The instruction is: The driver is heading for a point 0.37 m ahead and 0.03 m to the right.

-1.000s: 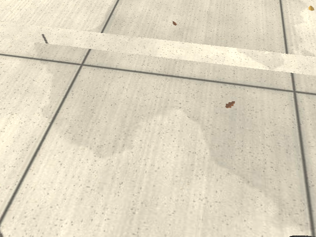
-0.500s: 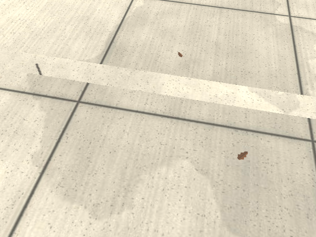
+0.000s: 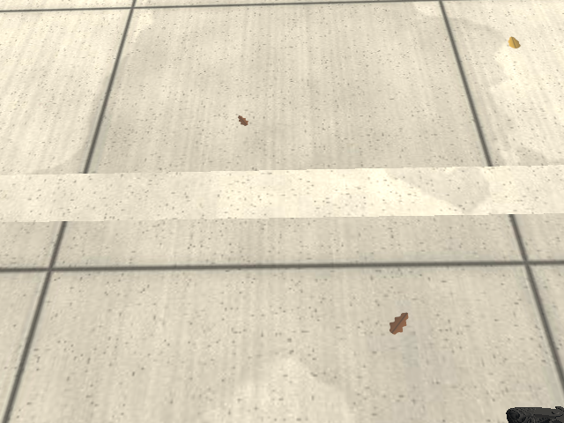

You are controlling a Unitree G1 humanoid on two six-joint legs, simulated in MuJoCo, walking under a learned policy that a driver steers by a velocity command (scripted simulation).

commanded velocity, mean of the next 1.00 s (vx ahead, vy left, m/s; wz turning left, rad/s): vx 0.04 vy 0.00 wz -0.32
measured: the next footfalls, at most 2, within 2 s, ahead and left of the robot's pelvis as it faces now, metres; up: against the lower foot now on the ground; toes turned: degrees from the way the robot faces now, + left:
left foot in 0.12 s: +0.22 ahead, +0.12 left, +0.00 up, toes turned -10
right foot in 0.54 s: +0.10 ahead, -0.11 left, +0.00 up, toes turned -22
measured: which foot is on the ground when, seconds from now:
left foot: up 0.00-0.10, down 0.12-0.54, up 0.56-0.96, down 0.98-1.00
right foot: down 0.00-0.12, up 0.14-0.52, down 0.54-1.00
